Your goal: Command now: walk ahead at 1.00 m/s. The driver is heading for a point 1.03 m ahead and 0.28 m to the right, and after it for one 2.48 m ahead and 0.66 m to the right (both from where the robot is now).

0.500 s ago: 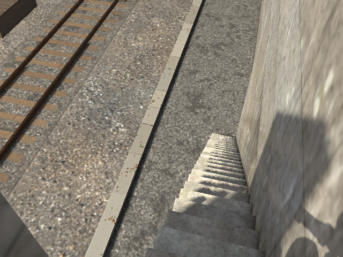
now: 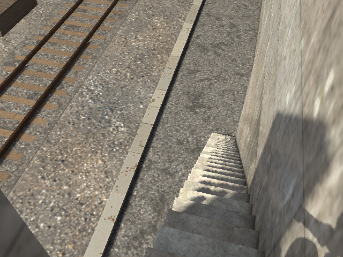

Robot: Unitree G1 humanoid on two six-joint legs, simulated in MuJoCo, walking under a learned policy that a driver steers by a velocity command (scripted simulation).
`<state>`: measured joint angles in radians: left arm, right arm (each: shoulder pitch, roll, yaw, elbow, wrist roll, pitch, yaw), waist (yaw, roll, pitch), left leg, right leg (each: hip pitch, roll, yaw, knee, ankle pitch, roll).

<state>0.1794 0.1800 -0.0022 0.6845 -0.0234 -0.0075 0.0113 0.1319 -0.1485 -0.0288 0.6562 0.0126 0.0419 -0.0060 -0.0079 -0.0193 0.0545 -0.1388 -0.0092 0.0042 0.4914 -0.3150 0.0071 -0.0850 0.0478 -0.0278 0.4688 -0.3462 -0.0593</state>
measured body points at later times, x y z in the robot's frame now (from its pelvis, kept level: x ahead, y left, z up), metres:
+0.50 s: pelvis +0.00 +0.00 +0.00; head +0.01 +0.01 +0.45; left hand +0.15 +0.22 -0.11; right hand +0.17 -0.22 -0.09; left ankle -0.03 +0.12 -0.74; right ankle -0.06 -0.08 -0.74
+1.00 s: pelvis +0.00 +0.00 +0.00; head +0.00 +0.01 +0.45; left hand +0.12 +0.22 -0.12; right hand +0.14 -0.22 -0.11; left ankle -0.03 +0.12 -0.74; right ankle -0.06 -0.08 -0.74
